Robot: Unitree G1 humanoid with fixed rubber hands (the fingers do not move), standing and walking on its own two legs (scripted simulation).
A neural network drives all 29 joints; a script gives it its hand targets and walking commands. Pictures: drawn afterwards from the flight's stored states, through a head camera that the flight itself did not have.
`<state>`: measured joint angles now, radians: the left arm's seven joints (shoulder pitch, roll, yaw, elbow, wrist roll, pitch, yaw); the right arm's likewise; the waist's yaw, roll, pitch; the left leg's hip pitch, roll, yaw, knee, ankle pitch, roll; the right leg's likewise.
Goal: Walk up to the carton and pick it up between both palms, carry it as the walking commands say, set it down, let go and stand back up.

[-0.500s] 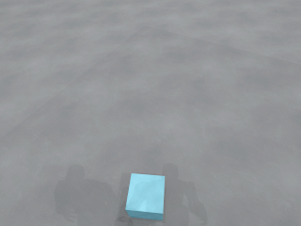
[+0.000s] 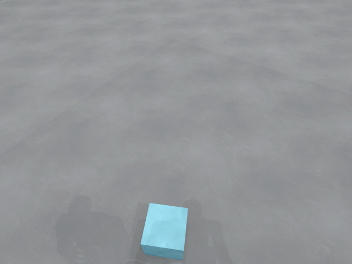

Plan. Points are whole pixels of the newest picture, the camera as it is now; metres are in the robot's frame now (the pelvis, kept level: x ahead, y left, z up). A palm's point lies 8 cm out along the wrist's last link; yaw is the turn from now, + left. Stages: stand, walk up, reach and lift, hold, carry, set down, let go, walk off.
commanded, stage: walk up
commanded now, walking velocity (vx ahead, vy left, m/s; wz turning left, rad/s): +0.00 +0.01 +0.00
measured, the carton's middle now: (166, 231) +0.40 +0.07 -0.68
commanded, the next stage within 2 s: none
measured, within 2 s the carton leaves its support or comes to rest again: neither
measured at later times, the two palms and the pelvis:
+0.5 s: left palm out of the picture -0.04 +0.22 -0.14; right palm out of the picture -0.03 -0.19 -0.15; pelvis -0.01 +0.01 +0.00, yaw +0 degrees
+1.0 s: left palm out of the picture -0.04 +0.22 -0.14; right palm out of the picture -0.04 -0.19 -0.15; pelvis +0.00 +0.01 +0.00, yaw +0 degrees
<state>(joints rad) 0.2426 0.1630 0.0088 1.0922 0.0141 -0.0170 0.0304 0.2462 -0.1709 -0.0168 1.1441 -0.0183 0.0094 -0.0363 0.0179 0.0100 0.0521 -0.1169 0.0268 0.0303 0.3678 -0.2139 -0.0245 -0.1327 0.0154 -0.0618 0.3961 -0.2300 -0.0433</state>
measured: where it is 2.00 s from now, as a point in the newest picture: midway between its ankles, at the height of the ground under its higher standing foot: outside the picture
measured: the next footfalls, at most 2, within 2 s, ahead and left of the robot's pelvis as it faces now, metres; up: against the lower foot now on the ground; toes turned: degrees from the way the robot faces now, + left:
none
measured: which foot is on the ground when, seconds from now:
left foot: down 0.00-1.00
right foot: down 0.00-1.00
